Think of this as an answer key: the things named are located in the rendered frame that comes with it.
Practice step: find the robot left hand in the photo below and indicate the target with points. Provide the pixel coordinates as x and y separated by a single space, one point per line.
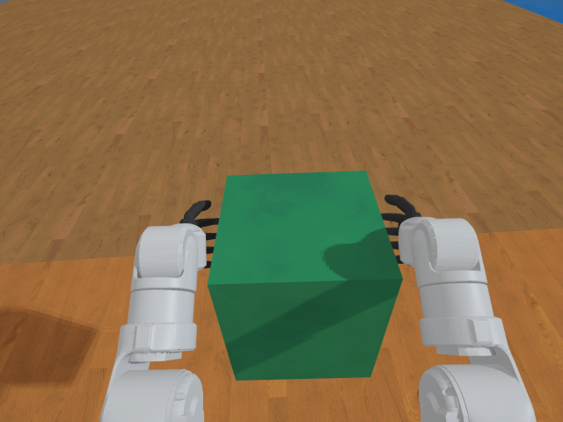
190 216

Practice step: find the left robot forearm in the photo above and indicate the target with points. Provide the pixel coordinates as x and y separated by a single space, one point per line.
161 309

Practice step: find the right robot forearm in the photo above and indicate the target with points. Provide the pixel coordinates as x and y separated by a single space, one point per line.
457 312

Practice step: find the carton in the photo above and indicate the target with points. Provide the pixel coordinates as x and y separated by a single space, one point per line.
303 276

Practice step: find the right robot upper arm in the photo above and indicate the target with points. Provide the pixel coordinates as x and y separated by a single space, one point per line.
472 393

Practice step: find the left robot upper arm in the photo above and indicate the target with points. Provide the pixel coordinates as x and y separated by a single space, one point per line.
162 395

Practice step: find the robot right hand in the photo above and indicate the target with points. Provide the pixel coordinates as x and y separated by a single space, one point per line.
404 206

